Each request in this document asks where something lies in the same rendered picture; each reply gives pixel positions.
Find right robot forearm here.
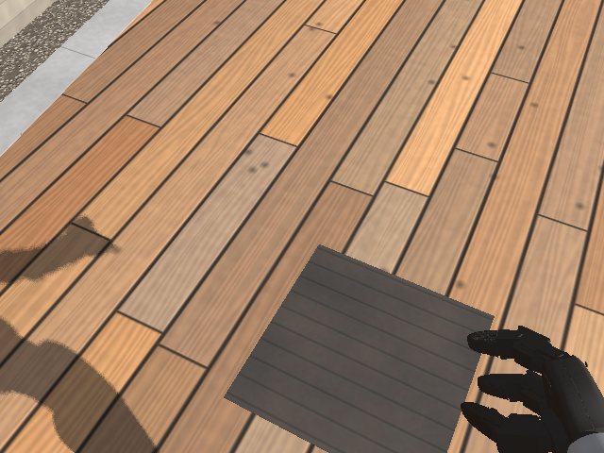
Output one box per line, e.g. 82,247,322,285
567,432,604,453

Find robot right hand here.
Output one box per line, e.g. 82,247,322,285
461,326,604,453

